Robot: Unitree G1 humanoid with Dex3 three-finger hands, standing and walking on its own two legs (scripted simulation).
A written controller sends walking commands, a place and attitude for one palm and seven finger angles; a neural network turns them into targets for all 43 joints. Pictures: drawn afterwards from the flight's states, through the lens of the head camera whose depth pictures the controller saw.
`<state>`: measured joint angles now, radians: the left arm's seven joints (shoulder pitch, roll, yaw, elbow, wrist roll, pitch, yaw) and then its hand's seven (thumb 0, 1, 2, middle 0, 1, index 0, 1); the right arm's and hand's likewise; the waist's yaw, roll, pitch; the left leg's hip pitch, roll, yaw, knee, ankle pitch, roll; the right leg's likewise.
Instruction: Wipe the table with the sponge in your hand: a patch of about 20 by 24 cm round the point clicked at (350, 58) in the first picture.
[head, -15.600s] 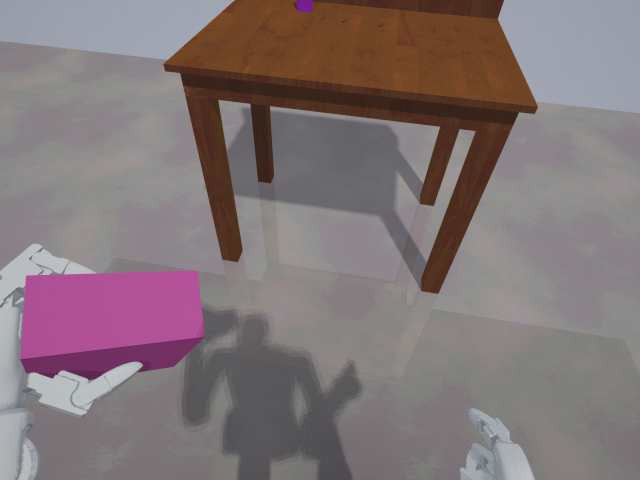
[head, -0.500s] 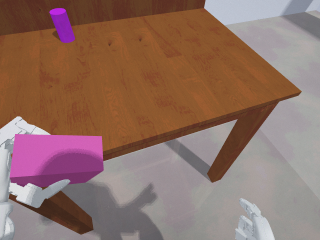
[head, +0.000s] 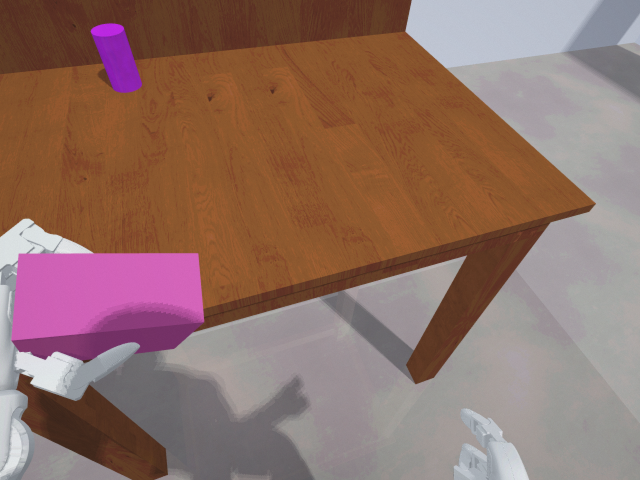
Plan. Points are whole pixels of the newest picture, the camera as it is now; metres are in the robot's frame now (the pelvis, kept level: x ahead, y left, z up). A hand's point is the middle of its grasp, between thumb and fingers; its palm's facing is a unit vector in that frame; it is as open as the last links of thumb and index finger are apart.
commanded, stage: shuffle to correct the standing spot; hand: left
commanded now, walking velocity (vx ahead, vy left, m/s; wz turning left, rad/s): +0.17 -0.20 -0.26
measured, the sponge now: (139, 309) +0.24 +0.20 +0.14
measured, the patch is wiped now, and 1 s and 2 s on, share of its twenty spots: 0.00 0.00 0.00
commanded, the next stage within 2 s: come to a stop and stand still in 0.68 s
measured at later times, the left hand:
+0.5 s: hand (199, 255) +0.29 +0.15 +0.17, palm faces +0.40 -0.84 -0.38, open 10.5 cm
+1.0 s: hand (347, 197) +0.37 +0.01 +0.18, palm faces +0.38 -0.81 -0.45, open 10.5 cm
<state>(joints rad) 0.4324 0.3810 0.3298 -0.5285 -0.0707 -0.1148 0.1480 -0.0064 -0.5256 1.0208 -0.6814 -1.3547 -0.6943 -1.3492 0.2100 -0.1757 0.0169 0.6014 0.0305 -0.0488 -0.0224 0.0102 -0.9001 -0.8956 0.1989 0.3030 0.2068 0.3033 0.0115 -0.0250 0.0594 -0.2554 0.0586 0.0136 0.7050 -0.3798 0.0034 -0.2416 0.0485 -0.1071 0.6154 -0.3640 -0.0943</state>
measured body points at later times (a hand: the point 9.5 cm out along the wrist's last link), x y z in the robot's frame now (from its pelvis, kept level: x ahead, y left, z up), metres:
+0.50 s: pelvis +0.08 -0.10 +0.00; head +0.10 -0.08 +0.45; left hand +0.26 +0.19 +0.19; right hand +0.23 -0.34 -0.08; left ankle +0.11 +0.01 -0.72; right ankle +0.12 -0.14 -0.72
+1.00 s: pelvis +0.14 -0.23 +0.01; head +0.19 -0.23 +0.46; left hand +0.35 +0.05 +0.21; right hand +0.31 -0.47 -0.09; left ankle +0.18 -0.11 -0.70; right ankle +0.17 -0.30 -0.72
